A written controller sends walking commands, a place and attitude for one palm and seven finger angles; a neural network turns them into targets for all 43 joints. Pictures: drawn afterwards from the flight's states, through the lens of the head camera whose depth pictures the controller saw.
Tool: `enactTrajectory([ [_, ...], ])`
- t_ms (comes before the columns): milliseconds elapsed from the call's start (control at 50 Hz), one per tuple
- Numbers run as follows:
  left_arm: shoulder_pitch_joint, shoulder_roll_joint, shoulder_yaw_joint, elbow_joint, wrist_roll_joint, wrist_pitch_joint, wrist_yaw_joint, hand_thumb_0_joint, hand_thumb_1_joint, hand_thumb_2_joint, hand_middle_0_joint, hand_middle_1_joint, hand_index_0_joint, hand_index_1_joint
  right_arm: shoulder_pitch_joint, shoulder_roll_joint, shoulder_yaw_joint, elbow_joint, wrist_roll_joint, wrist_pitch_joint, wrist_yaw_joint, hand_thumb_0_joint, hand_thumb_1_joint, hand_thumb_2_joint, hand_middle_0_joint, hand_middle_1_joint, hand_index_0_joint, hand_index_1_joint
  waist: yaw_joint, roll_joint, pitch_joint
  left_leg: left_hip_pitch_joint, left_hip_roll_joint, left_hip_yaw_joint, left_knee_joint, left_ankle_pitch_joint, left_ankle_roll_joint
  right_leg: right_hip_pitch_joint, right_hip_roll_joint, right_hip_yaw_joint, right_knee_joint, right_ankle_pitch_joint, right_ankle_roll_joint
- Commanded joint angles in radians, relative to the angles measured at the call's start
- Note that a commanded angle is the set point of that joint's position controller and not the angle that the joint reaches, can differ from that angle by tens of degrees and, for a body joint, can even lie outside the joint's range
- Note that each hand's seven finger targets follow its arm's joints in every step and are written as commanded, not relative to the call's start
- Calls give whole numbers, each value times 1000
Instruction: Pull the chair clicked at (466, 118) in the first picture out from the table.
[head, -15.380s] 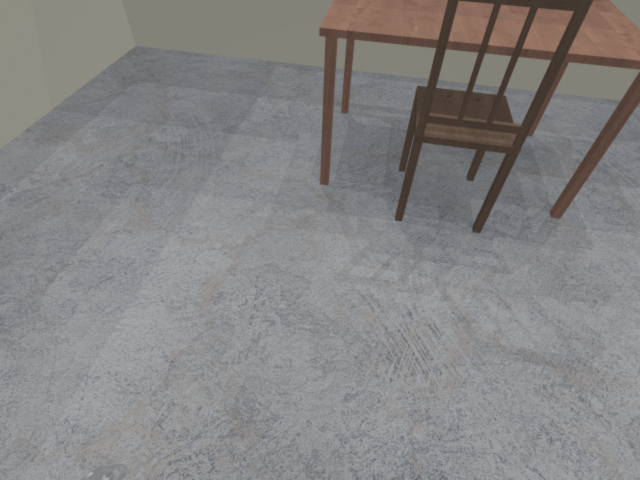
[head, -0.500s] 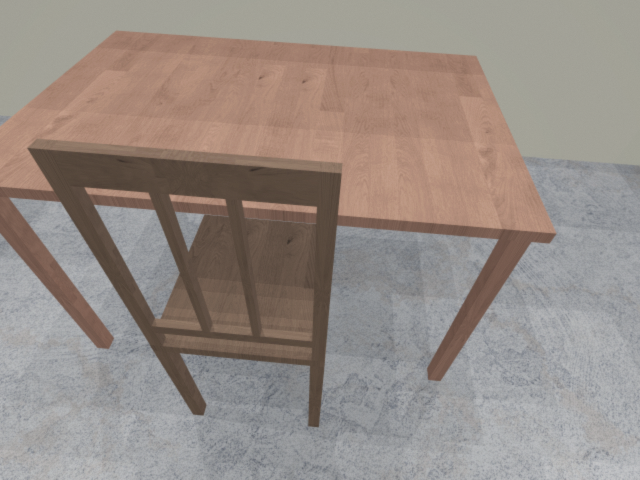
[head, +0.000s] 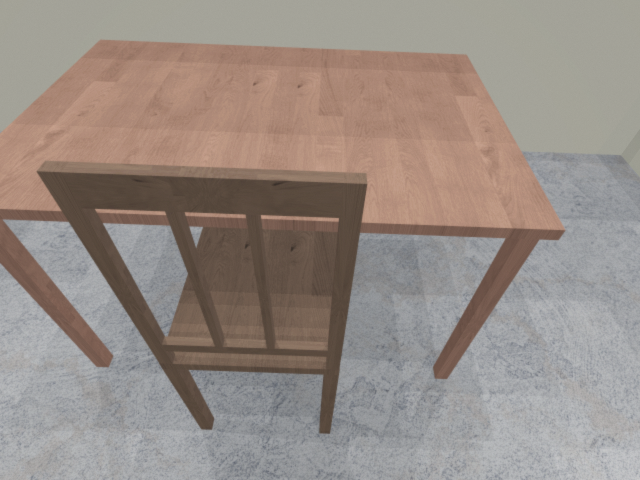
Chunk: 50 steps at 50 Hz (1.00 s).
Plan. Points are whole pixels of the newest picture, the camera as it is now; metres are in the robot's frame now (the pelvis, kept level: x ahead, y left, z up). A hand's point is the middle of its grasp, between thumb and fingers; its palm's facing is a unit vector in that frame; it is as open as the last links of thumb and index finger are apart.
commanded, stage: come to a stop and stand still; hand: left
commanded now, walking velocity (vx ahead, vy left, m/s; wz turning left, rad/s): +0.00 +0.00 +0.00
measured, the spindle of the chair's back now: (201, 289) +0.41 +0.21 -0.05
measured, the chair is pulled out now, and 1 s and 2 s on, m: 0.00 0.00 0.00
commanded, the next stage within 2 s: look again from close up in 0.46 s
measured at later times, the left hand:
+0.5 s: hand out of the picture +0.02 +0.22 -0.18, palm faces +0.05 -0.98 -0.21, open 7.4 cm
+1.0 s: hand out of the picture +0.02 +0.18 -0.18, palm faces +0.06 -0.99 -0.15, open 7.4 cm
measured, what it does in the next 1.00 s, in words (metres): stands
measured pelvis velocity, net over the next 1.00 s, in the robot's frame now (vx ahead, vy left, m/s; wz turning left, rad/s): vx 0.03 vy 0.02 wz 0.02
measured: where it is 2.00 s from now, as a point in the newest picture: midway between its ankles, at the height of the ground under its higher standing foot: outside the picture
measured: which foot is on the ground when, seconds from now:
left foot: down 0.00-1.00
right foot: down 0.00-1.00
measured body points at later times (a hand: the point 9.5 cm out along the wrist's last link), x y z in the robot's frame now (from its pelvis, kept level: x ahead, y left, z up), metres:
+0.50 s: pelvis +0.02 +0.04 +0.00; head +0.03 +0.05 +0.45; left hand +0.02 +0.27 -0.16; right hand +0.02 -0.18 -0.16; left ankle -0.02 +0.05 -0.73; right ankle +0.00 -0.10 -0.73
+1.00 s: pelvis +0.03 +0.02 +0.00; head +0.04 +0.04 +0.45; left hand +0.02 +0.23 -0.17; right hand +0.04 -0.20 -0.15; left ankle -0.02 +0.05 -0.73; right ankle +0.00 -0.10 -0.73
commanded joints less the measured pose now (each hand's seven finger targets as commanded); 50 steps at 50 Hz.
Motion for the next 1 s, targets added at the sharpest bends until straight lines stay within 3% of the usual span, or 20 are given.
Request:
enactTrajectory([
  [0, 62, 58, 2, -34, -1, -3, 1, 0, 900, 900, -200, -300, -200, -300, 12, -112, -12, -43, 2, -34, -4, 0, -900, -900, 200, 300, 200, 300, 38, 2, 94, -78, 183, -250, -208, 191, -15, 4, -93, 87, -36, 59, -39],
  [80, 53, 59, 2, -38, -1, 6, 7, 0, 900, 900, -200, -300, -200, -300, 27, -125, -14, -28, 6, -38, -12, 0, -900, -900, 200, 300, 200, 300, 32, -3, 74, 21, 204, -275, -212, 395, -32, -34, -83, 62, -3, 36, -21],
  [100, 48, 64, 2, -40, -3, 9, 6, 0, 900, 900, -200, -300, -200, -300, 20, -127, -15, -24, 6, -38, -13, 0, -900, -900, 200, 300, 200, 300, 36, 20, 76, 42, 209, -280, -221, 423, -32, -53, -81, 58, 4, 13, -17],
  [200, 22, 73, 4, -43, -2, 21, 12, 0, 900, 900, -200, -300, -200, -300, 33, -130, -18, -5, 7, -35, -22, 0, -900, -900, 200, 300, 200, 300, 22, 13, 65, 166, 231, -289, -223, 638, -68, -140, -81, 65, 78, -93, 0],
  [260, 26, 79, 9, -39, 0, 32, 16, 0, 900, 900, -200, -300, -200, -300, 29, -130, -22, -2, 6, -30, -28, 0, -900, -900, 200, 300, 200, 300, 20, 37, 47, 223, 239, -291, -232, 707, -128, -183, -84, 79, 153, -145, 12],
  [280, 30, 85, 11, -35, 1, 35, 16, 0, 900, 900, -200, -300, -200, -300, 18, -131, -23, 1, 7, -28, -28, 0, -900, -900, 200, 300, 200, 300, 23, 43, 39, 227, 239, -279, -233, 709, -145, -177, -87, 85, 167, -140, 16],
  [360, 35, 85, 16, -25, 2, 37, 14, 0, 900, 900, -200, -300, -200, -300, -30, -135, -25, -8, 7, -26, -25, 0, -900, -900, 200, 300, 200, 300, 33, 1, 36, 187, 228, -250, -219, 666, -128, -132, -92, 92, 121, -86, 11],
  [460, 54, 78, 9, -9, 2, 32, 12, 0, 900, 900, -200, -300, -200, -300, -48, -134, -20, 1, 10, -25, -21, 0, -900, -900, 200, 300, 200, 300, 36, 6, 92, 99, 199, -249, -246, 465, -173, -85, -96, 124, 22, 2, -1],
  [520, 72, 74, 3, 5, 2, 20, 9, 0, 900, 900, -200, -300, -200, -300, -58, -136, -16, -1, 12, -25, -17, 0, -900, -900, 200, 300, 200, 300, 37, -56, 120, 50, 165, -224, -222, 386, -105, -40, -106, 150, -48, 115, -15],
  [560, 85, 71, 2, 7, 0, 14, 9, 0, 900, 900, -200, -300, -200, -300, -44, -133, -15, 8, 14, -30, -16, 0, -900, -900, 200, 300, 200, 300, 28, -63, 74, 86, 149, -200, -206, 401, -97, -15, -116, 158, -49, 183, -20],
  [680, 90, 73, -5, 11, -3, 12, 10, 0, 900, 900, -200, -300, -200, -300, -34, -131, -9, 30, 16, -37, -19, 0, -900, -900, 200, 300, 200, 300, 23, 12, 40, 165, 163, -202, -201, 551, -95, -30, -106, 129, -45, 165, -8],
  [700, 88, 77, -7, 12, -5, 10, 9, 0, 900, 900, -200, -300, -200, -300, -39, -129, -9, 32, 17, -38, -19, 0, -900, -900, 200, 300, 200, 300, 26, 7, 46, 158, 164, -201, -198, 548, -83, -26, -104, 131, -60, 157, -6],
  [760, 99, 73, -7, 21, -4, 7, 10, 0, 900, 900, -200, -300, -200, -300, -41, -126, -7, 36, 16, -39, -20, 0, -900, -900, 200, 300, 200, 300, 27, -9, 50, 151, 158, -192, -189, 558, -81, -4, -114, 134, -65, 221, -10],
  [980, 102, 66, -10, 22, -7, 4, 9, 0, 900, 900, -200, -300, -200, -300, -30, -113, -5, 59, 17, -43, -22, 0, -900, -900, 200, 300, 200, 300, 28, -14, 50, 142, 156, -197, -194, 531, -70, 16, -119, 132, -80, 237, -13],
])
